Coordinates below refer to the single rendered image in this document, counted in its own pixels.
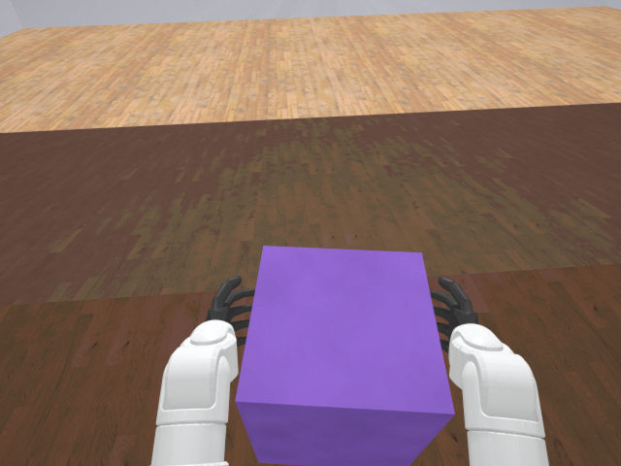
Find left robot hand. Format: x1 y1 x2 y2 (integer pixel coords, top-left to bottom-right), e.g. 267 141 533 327
205 276 255 347

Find right robot hand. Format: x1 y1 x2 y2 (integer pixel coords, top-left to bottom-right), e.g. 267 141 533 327
430 277 478 353

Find right robot forearm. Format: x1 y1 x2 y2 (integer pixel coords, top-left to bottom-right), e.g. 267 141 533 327
448 323 549 466

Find left robot forearm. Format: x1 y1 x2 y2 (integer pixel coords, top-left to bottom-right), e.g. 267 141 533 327
150 320 239 466

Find carton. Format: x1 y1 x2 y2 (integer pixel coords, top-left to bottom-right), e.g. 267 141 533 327
235 246 455 466

